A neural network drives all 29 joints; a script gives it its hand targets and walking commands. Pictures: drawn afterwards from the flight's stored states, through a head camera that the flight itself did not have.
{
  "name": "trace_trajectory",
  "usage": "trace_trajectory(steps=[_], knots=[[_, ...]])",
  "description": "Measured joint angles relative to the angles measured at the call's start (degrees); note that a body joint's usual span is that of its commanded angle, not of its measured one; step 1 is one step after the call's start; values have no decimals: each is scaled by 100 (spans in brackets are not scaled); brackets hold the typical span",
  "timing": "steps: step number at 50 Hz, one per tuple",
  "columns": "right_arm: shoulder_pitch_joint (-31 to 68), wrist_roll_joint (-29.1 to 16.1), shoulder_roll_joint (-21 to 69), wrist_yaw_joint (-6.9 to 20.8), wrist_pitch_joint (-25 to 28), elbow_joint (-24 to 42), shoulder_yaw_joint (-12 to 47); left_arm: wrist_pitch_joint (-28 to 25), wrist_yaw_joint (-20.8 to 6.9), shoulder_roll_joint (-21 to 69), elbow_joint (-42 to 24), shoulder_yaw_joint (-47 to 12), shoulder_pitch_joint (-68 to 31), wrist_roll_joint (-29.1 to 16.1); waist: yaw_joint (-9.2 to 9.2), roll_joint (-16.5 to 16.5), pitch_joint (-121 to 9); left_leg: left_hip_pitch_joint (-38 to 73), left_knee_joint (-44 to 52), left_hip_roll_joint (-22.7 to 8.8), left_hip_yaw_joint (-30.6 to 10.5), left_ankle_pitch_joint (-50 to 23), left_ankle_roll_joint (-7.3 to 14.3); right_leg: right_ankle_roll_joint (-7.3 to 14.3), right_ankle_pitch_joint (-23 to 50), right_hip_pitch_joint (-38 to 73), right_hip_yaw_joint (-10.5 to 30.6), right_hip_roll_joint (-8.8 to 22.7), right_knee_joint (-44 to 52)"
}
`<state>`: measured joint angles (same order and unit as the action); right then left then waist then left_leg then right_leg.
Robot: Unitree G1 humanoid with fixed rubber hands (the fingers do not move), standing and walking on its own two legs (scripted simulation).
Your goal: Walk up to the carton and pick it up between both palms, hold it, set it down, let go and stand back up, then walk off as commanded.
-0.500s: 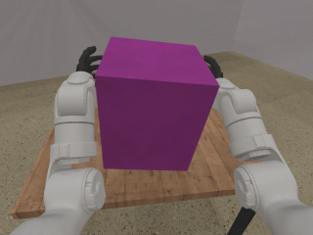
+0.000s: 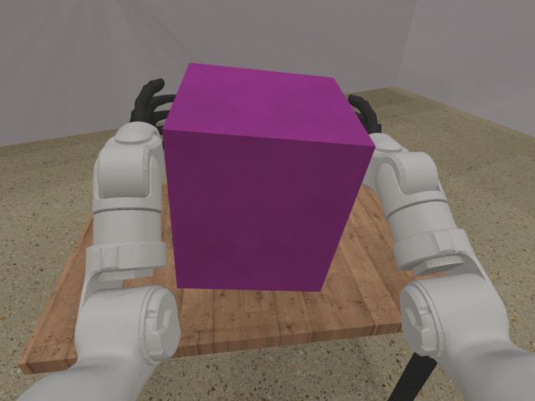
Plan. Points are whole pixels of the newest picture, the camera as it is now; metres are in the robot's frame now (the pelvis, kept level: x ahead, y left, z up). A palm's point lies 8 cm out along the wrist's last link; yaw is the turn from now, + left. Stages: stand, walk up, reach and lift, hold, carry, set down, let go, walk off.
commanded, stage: set down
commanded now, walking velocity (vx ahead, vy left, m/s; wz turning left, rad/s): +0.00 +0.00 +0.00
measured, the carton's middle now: (256, 180) +0.37 +0.01 +0.23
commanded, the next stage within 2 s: none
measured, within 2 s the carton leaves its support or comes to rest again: neither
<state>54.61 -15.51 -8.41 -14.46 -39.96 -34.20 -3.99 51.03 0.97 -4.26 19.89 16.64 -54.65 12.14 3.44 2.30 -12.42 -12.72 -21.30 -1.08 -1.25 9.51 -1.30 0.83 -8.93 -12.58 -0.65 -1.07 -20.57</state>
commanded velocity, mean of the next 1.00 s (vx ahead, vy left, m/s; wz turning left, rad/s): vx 0.00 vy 0.00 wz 0.00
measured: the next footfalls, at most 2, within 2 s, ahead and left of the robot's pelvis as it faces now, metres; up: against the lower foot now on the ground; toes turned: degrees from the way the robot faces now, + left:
none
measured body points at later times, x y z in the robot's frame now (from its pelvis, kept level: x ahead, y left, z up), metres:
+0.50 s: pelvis +0.00 +0.00 +0.00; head -0.04 +0.02 +0.45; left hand +0.42 +0.17 +0.29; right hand +0.42 -0.14 +0.25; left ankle +0.02 +0.13 -0.75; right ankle +0.02 -0.11 -0.75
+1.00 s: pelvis +0.01 +0.00 +0.00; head -0.03 +0.02 +0.45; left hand +0.41 +0.17 +0.24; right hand +0.43 -0.13 +0.25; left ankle +0.02 +0.13 -0.75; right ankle +0.02 -0.11 -0.75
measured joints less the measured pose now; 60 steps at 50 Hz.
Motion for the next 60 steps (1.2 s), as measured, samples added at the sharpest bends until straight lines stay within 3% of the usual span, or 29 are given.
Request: trace_trajectory(steps=[9,18,24,31,36,47,60], knots=[[3,2,0,7,540,-26,-1,-470,-15,-2,81,77,-138,12,-35,0,0,0,0,0,0,0,0,0,-1,0,0,0,0],[119,70,67,187,1420,-756,0,-910,-394,1,582,302,-525,618,-190,0,140,94,44,0,0,4,0,0,-21,81,0,0,15],[121,164,115,229,1653,-932,-1,-1141,-444,0,594,301,-299,633,-159,0,466,158,76,0,0,4,0,0,-31,137,0,0,31],[121,165,117,269,2052,-930,2,-1443,-117,195,143,300,329,311,-23,1,658,165,81,-6,0,44,0,0,-58,161,0,-5,71],[122,164,119,396,2147,-936,104,-1508,107,385,-356,300,849,217,-42,0,656,256,81,-26,-1,101,0,0,-106,260,0,-26,90],[77,165,146,465,2105,-988,171,-1403,136,463,-586,300,1102,248,-96,0,657,340,81,-31,0,106,-1,0,-98,342,0,-31,91],[65,319,147,724,2488,-1808,92,-1375,151,613,-267,299,1100,574,-226,0,770,375,81,-31,0,93,-1,0,-88,378,-1,-31,91]])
